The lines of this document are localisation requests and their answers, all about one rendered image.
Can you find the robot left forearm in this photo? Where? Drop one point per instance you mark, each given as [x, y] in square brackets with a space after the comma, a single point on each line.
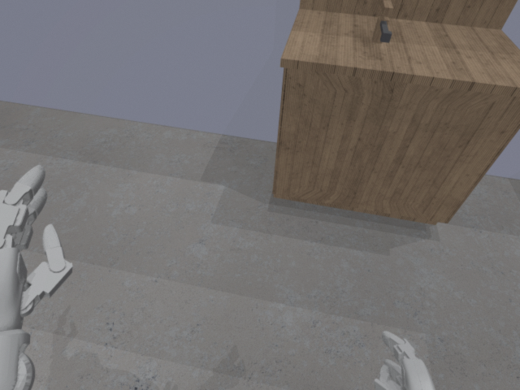
[17, 371]

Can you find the tap lever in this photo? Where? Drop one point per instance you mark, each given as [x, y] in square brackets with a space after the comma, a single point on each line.
[386, 35]

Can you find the robot left hand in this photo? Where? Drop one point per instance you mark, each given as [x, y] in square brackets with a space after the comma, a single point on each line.
[19, 208]

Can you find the robot right hand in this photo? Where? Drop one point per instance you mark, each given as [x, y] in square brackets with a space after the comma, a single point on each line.
[413, 373]

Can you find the counter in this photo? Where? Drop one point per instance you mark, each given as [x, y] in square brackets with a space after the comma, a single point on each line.
[404, 129]

